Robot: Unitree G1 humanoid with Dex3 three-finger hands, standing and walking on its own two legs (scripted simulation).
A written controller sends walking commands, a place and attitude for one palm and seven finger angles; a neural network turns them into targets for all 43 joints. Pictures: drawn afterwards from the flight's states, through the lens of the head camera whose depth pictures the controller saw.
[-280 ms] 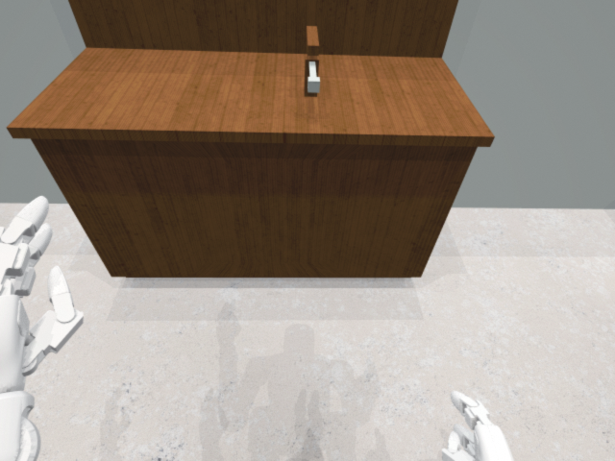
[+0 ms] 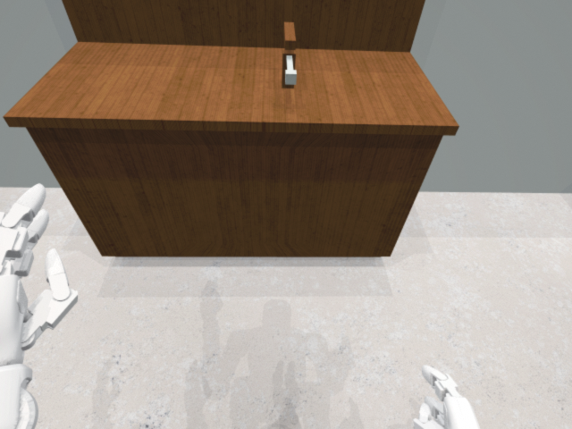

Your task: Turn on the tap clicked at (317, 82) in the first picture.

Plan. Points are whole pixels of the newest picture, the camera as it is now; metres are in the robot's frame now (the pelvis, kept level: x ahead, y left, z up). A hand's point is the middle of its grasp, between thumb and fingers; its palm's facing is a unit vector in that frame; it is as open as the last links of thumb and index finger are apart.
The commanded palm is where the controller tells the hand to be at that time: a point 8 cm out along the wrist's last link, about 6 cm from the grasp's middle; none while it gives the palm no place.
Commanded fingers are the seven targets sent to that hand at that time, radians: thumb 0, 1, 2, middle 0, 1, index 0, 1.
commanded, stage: look at it before walking up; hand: left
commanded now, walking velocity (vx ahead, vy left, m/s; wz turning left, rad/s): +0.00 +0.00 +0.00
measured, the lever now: (290, 77) +0.91 +0.05 +0.07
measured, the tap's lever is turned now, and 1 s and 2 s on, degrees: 0 0 0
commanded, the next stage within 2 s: walk to a spot facing it in 0.12 s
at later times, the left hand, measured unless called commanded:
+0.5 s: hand (102, 274) +0.24 +0.22 +0.16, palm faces +0.40 -0.85 -0.34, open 7.5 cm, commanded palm +0.19 +0.25 +0.18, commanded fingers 0.00 0.90 0.90 -0.20 -0.30 -0.20 -0.30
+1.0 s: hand (185, 205) +0.34 +0.16 +0.16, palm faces +0.19 -0.91 -0.37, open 7.4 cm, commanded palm +0.30 +0.20 +0.18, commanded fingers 0.00 0.90 0.90 -0.20 -0.30 -0.20 -0.30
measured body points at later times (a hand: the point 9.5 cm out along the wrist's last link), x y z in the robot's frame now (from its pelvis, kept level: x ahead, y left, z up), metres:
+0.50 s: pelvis +0.01 -0.01 -0.01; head +0.00 -0.01 +0.44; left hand +0.21 +0.26 +0.17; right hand +0.16 -0.24 -0.09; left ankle +0.04 +0.11 -0.74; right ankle +0.03 -0.11 -0.73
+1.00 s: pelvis +0.07 -0.02 -0.01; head +0.07 -0.01 +0.44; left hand +0.32 +0.21 +0.18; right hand +0.14 -0.30 -0.09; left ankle +0.11 +0.09 -0.74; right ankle +0.02 -0.10 -0.71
